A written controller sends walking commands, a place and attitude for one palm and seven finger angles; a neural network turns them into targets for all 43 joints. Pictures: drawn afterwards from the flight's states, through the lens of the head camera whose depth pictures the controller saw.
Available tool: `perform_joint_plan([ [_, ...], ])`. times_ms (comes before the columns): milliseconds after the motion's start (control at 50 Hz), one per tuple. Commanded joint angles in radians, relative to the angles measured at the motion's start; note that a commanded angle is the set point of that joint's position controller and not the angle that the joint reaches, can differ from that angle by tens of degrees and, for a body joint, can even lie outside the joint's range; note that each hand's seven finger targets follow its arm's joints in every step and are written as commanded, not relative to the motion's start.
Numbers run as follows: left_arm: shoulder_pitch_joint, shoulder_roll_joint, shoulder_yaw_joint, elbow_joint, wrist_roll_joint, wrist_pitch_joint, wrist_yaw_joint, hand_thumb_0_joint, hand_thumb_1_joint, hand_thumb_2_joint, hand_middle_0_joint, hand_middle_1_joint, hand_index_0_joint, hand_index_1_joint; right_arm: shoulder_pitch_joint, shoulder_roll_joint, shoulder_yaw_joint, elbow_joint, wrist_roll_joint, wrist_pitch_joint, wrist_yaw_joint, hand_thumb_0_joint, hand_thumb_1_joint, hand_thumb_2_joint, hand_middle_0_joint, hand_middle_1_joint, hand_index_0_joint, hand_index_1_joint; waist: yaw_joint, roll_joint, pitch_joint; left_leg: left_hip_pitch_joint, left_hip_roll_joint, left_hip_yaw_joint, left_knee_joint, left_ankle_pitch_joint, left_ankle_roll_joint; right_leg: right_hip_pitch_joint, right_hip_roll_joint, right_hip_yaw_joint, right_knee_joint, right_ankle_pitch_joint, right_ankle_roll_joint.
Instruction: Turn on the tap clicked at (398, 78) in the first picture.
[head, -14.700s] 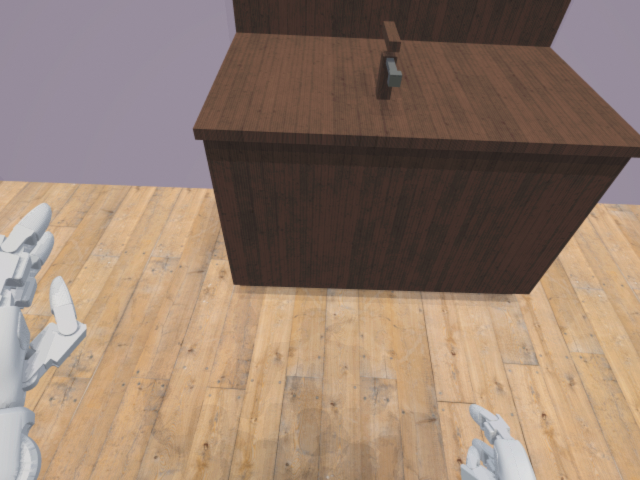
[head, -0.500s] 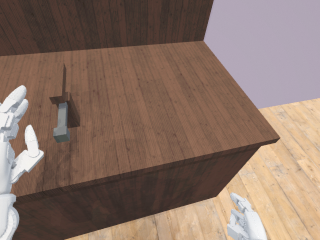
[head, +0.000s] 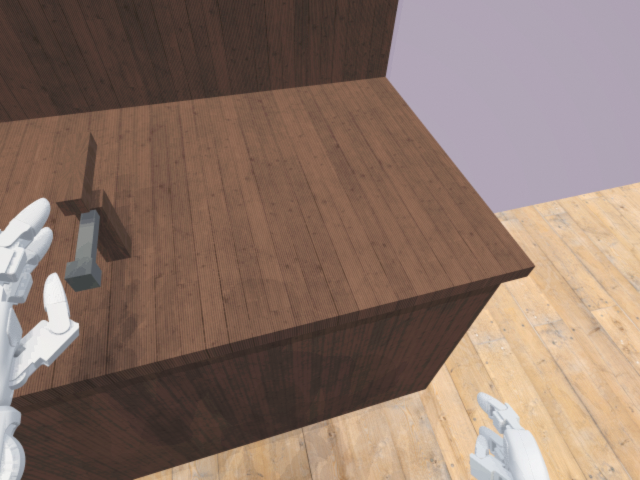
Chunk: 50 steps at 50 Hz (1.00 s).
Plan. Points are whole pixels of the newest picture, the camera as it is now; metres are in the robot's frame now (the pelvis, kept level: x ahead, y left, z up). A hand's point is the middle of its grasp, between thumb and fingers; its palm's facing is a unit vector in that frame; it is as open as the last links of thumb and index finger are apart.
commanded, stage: come to a stop and stand still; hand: left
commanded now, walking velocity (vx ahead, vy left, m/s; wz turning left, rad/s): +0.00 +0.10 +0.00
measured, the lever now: (83, 274) +0.32 +0.31 +0.08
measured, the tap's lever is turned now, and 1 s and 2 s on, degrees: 0 0 0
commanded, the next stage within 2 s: look again from close up in 0.88 s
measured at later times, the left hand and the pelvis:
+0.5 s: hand (78, 331) +0.22 +0.25 +0.14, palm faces +0.18 -0.88 -0.43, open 7.4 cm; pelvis -0.01 +0.04 -0.01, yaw -2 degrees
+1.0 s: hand (13, 315) +0.22 +0.30 +0.15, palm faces +0.37 -0.85 -0.38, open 7.4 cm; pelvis -0.01 +0.05 +0.00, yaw -1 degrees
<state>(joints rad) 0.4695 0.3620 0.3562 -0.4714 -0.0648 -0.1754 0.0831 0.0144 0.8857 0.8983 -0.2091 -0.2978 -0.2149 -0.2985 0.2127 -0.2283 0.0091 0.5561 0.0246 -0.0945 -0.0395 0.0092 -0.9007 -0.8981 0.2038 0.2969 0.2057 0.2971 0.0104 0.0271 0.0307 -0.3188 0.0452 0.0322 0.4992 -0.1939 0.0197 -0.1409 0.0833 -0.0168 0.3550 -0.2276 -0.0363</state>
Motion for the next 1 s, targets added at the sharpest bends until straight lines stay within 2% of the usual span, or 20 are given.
perform_joint_plan([
  [0,-0.088,0.165,0.09,-0.172,0.003,-0.056,0.035,0.0,0.9,0.9,-0.2,-0.3,-0.2,-0.3,-0.109,-0.096,-0.037,-0.144,0.001,-0.047,-0.018,0.0,-0.9,-0.9,0.2,0.3,0.2,0.3,0.006,-0.037,-0.102,0.141,0.001,-0.055,0.033,0.014,0.021,-0.113,-0.21,0.164,-0.11,0.167,0.015],
  [140,-0.108,0.176,0.101,-0.177,0.003,-0.06,0.04,0.0,0.9,0.9,-0.2,-0.3,-0.2,-0.3,-0.108,-0.104,-0.044,-0.144,0.005,-0.043,-0.024,0.0,-0.9,-0.9,0.2,0.3,0.2,0.3,0.009,-0.022,-0.124,0.196,0.023,-0.069,-0.032,0.143,0.035,-0.079,-0.171,0.104,-0.026,0.26,0.03],
  [160,-1.06,0.94,0.668,-0.393,0.13,-0.159,0.043,0.0,0.9,0.9,-0.2,-0.3,-0.2,-0.3,-0.007,-0.127,-0.076,-0.126,-0.048,-0.088,-0.013,0.0,-0.9,-0.9,0.2,0.3,0.2,0.3,0.041,-0.221,0.068,0.065,0.004,0.003,0.079,0.124,0.015,-0.268,-0.18,0.154,-0.153,0.456,0.116],
  [180,-0.717,0.542,0.395,0.05,0.049,-0.105,0.028,0.0,0.9,0.9,-0.2,-0.3,-0.2,-0.3,-0.098,-0.081,-0.044,-0.057,0.012,-0.061,-0.009,0.0,-0.9,-0.9,0.2,0.3,0.2,0.3,0.023,0.071,-0.007,0.15,0.034,-0.043,-0.008,0.214,0.006,-0.221,-0.254,0.096,0.017,0.334,-0.037],
  [200,-0.522,0.364,0.265,-0.037,0.038,-0.104,0.019,0.0,0.9,0.9,-0.2,-0.3,-0.2,-0.3,-0.119,-0.1,-0.063,-0.104,-0.011,-0.052,0.012,0.0,-0.9,-0.9,0.2,0.3,0.2,0.3,0.032,0.091,-0.105,0.248,0.036,-0.059,-0.015,0.235,0.006,-0.148,-0.189,0.132,0.099,0.366,-0.022],
  [240,-0.338,0.192,0.117,0.02,0.022,-0.084,-0.006,0.0,0.9,0.9,-0.2,-0.3,-0.2,-0.3,-0.064,-0.117,-0.08,-0.132,0.013,-0.071,0.028,0.0,-0.9,-0.9,0.2,0.3,0.2,0.3,0.026,0.162,-0.246,0.356,0.035,-0.041,0.004,0.298,0.05,-0.133,-0.145,0.105,0.179,0.352,0.05],
  [280,-0.102,0.058,0.022,-0.064,0.005,-0.066,-0.018,0.0,0.9,0.9,-0.2,-0.3,-0.2,-0.3,-0.064,-0.096,-0.082,-0.153,0.022,-0.069,0.074,0.0,-0.9,-0.9,0.2,0.3,0.2,0.3,0.029,0.177,-0.319,0.419,0.103,-0.121,-0.01,0.432,0.109,-0.161,-0.105,0.043,0.329,0.159,0.076],
  [320,-0.044,0.097,0.034,-0.231,0.018,-0.055,-0.025,0.0,0.9,0.9,-0.2,-0.3,-0.2,-0.3,-0.072,-0.101,-0.077,-0.19,0.018,-0.068,0.1,0.0,-0.9,-0.9,0.2,0.3,0.2,0.3,0.032,0.101,-0.253,0.31,0.149,-0.162,-0.057,0.413,0.114,-0.141,-0.096,0.013,0.268,-0.084,0.057],
  [380,0.002,0.271,0.21,-0.247,0.027,-0.05,0.011,0.0,0.9,0.9,-0.2,-0.3,-0.2,-0.3,-0.107,-0.109,-0.054,-0.212,0.023,-0.052,0.075,0.0,-0.9,-0.9,0.2,0.3,0.2,0.3,0.032,-0.129,-0.185,0.094,0.079,-0.072,-0.014,0.093,0.032,-0.003,-0.142,0.021,0.052,0.115,0.022],
  [420,-0.041,0.25,0.223,-0.252,0.005,-0.063,0.019,0.0,0.9,0.9,-0.2,-0.3,-0.2,-0.3,-0.105,-0.091,-0.051,-0.221,0.016,-0.042,0.042,0.0,-0.9,-0.9,0.2,0.3,0.2,0.3,0.001,-0.272,-0.134,0.079,0.005,-0.043,0.06,0.004,0.006,-0.07,-0.213,0.1,0.022,0.146,-0.034],
  [440,-0.054,0.244,0.236,-0.223,-0.006,-0.068,0.02,0.0,0.9,0.9,-0.2,-0.3,-0.2,-0.3,-0.106,-0.085,-0.048,-0.211,0.013,-0.04,0.025,0.0,-0.9,-0.9,0.2,0.3,0.2,0.3,-0.007,-0.26,-0.115,0.113,-0.011,-0.042,0.071,-0.023,-0.001,-0.142,-0.233,0.128,0.002,0.086,-0.055],
  [460,-0.078,0.236,0.23,-0.221,-0.011,-0.074,0.024,0.0,0.9,0.9,-0.2,-0.3,-0.2,-0.3,-0.111,-0.077,-0.041,-0.204,0.011,-0.038,0.011,0.0,-0.9,-0.9,0.2,0.3,0.2,0.3,-0.011,-0.172,-0.091,0.142,-0.005,-0.052,0.04,-0.047,-0.003,-0.194,-0.23,0.139,-0.004,0.027,-0.059],
  [480,-0.131,0.277,0.253,-0.262,-0.001,-0.077,0.036,0.0,0.9,0.9,-0.2,-0.3,-0.2,-0.3,-0.123,-0.093,-0.04,-0.196,0.008,-0.034,0.0,0.0,-0.9,-0.9,0.2,0.3,0.2,0.3,-0.009,-0.023,-0.081,0.164,0.022,-0.062,-0.029,-0.017,-0.002,-0.2,-0.203,0.12,0.036,0.017,-0.044],
  [520,-0.193,0.237,0.2,-0.255,0.009,-0.087,0.038,0.0,0.9,0.9,-0.2,-0.3,-0.2,-0.3,-0.108,-0.09,-0.032,-0.187,0.002,-0.041,-0.002,0.0,-0.9,-0.9,0.2,0.3,0.2,0.3,0.006,0.238,-0.099,0.121,0.085,-0.136,-0.166,-0.068,0.015,-0.116,-0.123,0.023,0.125,-0.038,0.0],
  [540,-0.221,0.242,0.201,-0.233,0.019,-0.09,0.038,0.0,0.9,0.9,-0.2,-0.3,-0.2,-0.3,-0.104,-0.089,-0.03,-0.181,-0.004,-0.052,0.001,0.0,-0.9,-0.9,0.2,0.3,0.2,0.3,0.015,0.272,-0.112,0.11,0.108,-0.155,-0.197,-0.123,0.025,-0.09,-0.108,-0.007,0.144,-0.066,0.009],
  [660,-0.205,0.13,0.056,-0.223,0.047,-0.081,0.03,0.0,0.9,0.9,-0.2,-0.3,-0.2,-0.3,-0.072,-0.107,-0.039,-0.161,0.0,-0.096,0.018,0.0,-0.9,-0.9,0.2,0.3,0.2,0.3,0.009,0.068,-0.149,0.199,0.099,-0.161,-0.18,-0.115,0.014,-0.065,-0.106,-0.006,0.034,-0.012,0.01],
  [700,-0.15,0.1,0.033,-0.177,0.05,-0.069,0.031,0.0,0.9,0.9,-0.2,-0.3,-0.2,-0.3,-0.079,-0.112,-0.038,-0.153,-0.002,-0.089,0.022,0.0,-0.9,-0.9,0.2,0.3,0.2,0.3,0.01,0.051,-0.138,0.195,0.097,-0.169,-0.192,-0.103,-0.005,-0.076,-0.102,-0.009,0.032,-0.007,0.011],
  [760,-0.15,0.138,0.07,-0.15,0.051,-0.064,0.036,0.0,0.9,0.9,-0.2,-0.3,-0.2,-0.3,-0.09,-0.109,-0.04,-0.156,-0.001,-0.073,0.019,0.0,-0.9,-0.9,0.2,0.3,0.2,0.3,0.011,0.048,-0.09,0.123,0.098,-0.171,-0.244,-0.235,-0.021,-0.071,-0.105,-0.003,0.032,-0.043,0.009],
  [880,-0.175,0.206,0.14,-0.168,0.04,-0.069,0.036,0.0,0.9,0.9,-0.2,-0.3,-0.2,-0.3,-0.116,-0.094,-0.028,-0.162,-0.001,-0.057,0.006,0.0,-0.9,-0.9,0.2,0.3,0.2,0.3,0.013,0.045,-0.098,0.148,0.085,-0.136,-0.218,-0.108,-0.027,-0.052,-0.118,-0.001,0.005,0.007,0.005],
  [980,-0.191,0.179,0.092,-0.23,0.041,-0.076,0.031,0.0,0.9,0.9,-0.2,-0.3,-0.2,-0.3,-0.115,-0.096,-0.025,-0.162,-0.003,-0.073,0.008,0.0,-0.9,-0.9,0.2,0.3,0.2,0.3,0.015,0.117,-0.131,0.198,0.078,-0.125,-0.199,-0.015,-0.028,-0.043,-0.118,0.0,0.014,0.046,0.001],
])
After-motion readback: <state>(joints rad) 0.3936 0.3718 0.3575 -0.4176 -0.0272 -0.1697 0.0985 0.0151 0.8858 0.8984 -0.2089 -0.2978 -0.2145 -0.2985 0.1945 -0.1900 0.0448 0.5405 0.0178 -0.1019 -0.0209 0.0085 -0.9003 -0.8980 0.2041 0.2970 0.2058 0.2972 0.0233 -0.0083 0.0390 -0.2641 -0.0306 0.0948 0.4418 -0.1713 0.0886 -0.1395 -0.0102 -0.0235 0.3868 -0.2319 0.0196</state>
